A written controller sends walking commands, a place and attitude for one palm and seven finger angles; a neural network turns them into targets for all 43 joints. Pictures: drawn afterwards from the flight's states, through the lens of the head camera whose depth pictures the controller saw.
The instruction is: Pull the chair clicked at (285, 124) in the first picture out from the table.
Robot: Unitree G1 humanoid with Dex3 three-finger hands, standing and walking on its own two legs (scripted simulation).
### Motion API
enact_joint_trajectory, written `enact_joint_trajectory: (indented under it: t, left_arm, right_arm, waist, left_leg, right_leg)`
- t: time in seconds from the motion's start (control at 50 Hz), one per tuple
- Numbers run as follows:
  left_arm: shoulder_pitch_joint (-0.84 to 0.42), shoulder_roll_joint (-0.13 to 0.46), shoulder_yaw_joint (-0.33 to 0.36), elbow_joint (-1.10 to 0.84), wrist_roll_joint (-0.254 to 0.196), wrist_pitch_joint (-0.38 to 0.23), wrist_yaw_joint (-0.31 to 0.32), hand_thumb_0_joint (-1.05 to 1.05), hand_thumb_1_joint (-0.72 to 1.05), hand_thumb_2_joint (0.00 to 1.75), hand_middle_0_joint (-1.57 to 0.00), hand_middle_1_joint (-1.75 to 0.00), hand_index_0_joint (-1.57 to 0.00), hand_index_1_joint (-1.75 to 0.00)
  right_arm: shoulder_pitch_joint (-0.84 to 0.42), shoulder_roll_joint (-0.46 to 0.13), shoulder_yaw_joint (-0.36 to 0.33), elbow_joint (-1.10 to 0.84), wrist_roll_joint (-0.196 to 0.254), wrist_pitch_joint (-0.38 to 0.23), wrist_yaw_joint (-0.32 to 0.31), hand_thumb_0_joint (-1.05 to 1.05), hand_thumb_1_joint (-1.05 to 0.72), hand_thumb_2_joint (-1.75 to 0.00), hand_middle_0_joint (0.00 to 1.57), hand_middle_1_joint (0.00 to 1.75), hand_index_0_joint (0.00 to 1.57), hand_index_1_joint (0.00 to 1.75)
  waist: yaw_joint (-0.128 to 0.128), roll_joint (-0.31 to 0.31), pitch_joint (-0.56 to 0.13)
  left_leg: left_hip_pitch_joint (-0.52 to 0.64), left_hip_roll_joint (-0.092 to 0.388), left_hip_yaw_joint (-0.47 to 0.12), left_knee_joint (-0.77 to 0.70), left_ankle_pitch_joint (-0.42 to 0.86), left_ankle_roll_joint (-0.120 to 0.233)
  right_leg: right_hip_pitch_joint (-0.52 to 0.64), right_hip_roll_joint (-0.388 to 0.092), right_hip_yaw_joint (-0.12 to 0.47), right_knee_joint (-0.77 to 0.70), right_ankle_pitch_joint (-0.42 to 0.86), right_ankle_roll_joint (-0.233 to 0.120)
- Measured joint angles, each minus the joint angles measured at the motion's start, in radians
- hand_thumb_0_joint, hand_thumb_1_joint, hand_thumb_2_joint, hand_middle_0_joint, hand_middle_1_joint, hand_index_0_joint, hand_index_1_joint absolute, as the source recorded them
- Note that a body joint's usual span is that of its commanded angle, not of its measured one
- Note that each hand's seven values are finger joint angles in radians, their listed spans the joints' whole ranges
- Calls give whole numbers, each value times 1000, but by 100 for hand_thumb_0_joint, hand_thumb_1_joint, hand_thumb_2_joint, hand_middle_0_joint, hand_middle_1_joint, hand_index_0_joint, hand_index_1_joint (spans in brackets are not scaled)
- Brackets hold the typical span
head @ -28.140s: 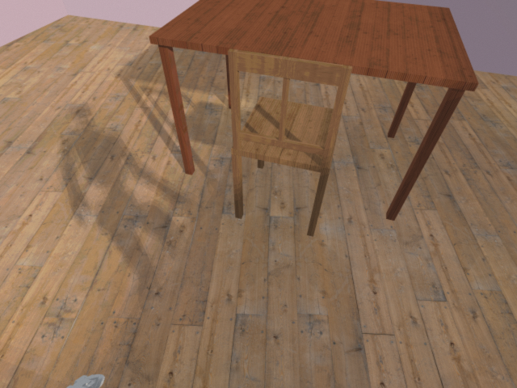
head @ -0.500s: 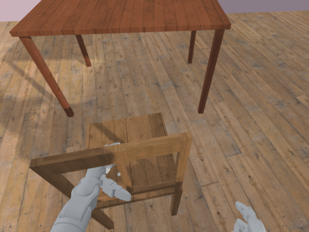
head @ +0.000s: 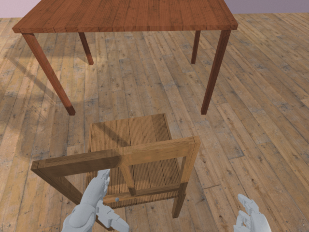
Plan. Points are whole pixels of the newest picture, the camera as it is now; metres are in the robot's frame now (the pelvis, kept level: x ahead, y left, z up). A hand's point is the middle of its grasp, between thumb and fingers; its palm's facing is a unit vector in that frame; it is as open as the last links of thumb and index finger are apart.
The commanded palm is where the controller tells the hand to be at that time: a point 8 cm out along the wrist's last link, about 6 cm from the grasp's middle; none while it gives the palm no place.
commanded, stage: draw the fingers out of the gap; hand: left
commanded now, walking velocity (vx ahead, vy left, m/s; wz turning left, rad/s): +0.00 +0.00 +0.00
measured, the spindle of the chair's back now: (129, 180) +0.29 +0.09 -0.09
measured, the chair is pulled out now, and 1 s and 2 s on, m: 0.59 0.59 0.59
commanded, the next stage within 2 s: draw the hand back to the body in 0.44 s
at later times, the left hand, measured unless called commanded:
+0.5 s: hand (118, 230) +0.15 +0.09 -0.03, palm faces -0.16 -0.98 -0.11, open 17.5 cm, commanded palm +0.13 +0.14 -0.01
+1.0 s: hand (97, 223) +0.16 +0.13 +0.02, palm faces -0.04 -1.00 -0.09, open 17.3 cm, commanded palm +0.13 +0.20 +0.08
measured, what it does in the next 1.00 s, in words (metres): stands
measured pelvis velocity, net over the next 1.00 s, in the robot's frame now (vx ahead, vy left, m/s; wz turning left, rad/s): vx -0.01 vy -0.01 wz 0.01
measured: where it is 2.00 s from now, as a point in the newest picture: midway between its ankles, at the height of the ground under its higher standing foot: outside the picture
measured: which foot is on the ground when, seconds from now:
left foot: down 0.00-1.00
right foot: down 0.00-1.00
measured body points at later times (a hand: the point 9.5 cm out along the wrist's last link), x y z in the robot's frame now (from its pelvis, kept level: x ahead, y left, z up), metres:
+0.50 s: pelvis +0.00 +0.00 -0.02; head +0.02 -0.01 +0.43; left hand +0.15 +0.14 -0.01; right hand +0.18 -0.23 -0.08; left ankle -0.04 +0.13 -0.71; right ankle +0.02 -0.13 -0.71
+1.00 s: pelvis -0.01 -0.01 -0.04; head +0.03 -0.02 +0.41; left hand +0.15 +0.18 +0.03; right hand +0.16 -0.23 -0.12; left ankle -0.04 +0.13 -0.71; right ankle +0.01 -0.13 -0.71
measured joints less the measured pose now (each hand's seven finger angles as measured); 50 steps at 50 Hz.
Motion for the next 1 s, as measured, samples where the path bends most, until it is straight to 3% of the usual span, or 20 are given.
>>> enact_joint_trajectory:
  t: [0.12,0.34,0.58,0.62,0.68,0.82,0.88,1.0]
  left_arm:
    - [78,-17,-50,-108,25,-3,25,-1,-54,20,0,0,0,0]
    - [213,-19,-70,-248,56,53,41,-1,-54,20,0,0,0,0]
    - [399,-11,-109,-402,86,42,51,-1,-54,20,0,0,0,0]
    - [419,-21,-86,-420,19,-15,53,-1,-54,20,0,0,0,0]
    - [427,-35,-45,-459,-42,-137,61,-1,-54,20,-1,0,-1,0]
    - [414,-32,26,-434,-72,-384,41,-1,-54,20,0,0,-2,-1]
    - [406,5,43,-436,-87,-407,21,-1,-54,20,0,0,-2,-1]
    - [445,80,81,-457,-140,-336,-6,-1,-54,20,0,0,-6,-2]
  right_arm:
    - [-16,12,10,-15,-7,-21,-7,2,-90,-90,21,30,20,30]
    - [-22,34,23,-72,-8,11,-6,2,-90,-90,21,30,20,30]
    - [-8,38,10,-104,-6,26,-24,2,-90,-90,21,30,20,30]
    - [-9,42,8,-100,-4,11,-27,2,-90,-90,21,30,20,30]
    - [-8,48,3,-84,-1,-20,-26,2,-90,-90,21,30,20,30]
    - [-34,66,-15,-39,2,-44,14,2,-90,-90,21,30,20,30]
    - [-43,73,-19,-30,7,-39,16,2,-90,-90,21,30,20,30]
    - [-34,88,-13,-3,29,-41,-7,2,-90,-90,21,30,20,30]
  waist:
    - [10,-6,-9]
    - [11,-6,-33]
    - [21,-6,-48]
    - [24,-11,-51]
    - [35,-21,-52]
    - [45,-21,-57]
    - [48,-16,-35]
    - [31,12,-22]
  left_leg:
    - [-23,-9,-9,35,-16,3]
    - [-53,-9,-15,85,-44,2]
    - [-100,-9,-25,148,-71,0]
    - [-120,-7,-27,166,-76,-2]
    - [-157,-3,-33,202,-87,-7]
    - [-250,7,-35,291,-115,-15]
    - [-264,12,-35,316,-125,-18]
    - [-204,19,-35,263,-109,-20]
  right_leg:
    - [-18,-10,-7,34,-20,3]
    - [-45,-12,-11,81,-46,2]
    - [-87,-15,-17,139,-73,0]
    - [-107,-13,-18,155,-77,-2]
    - [-140,-10,-22,185,-85,-6]
    - [-234,-1,-21,265,-104,-14]
    - [-250,3,-19,288,-111,-17]
    - [-190,12,-22,236,-97,-20]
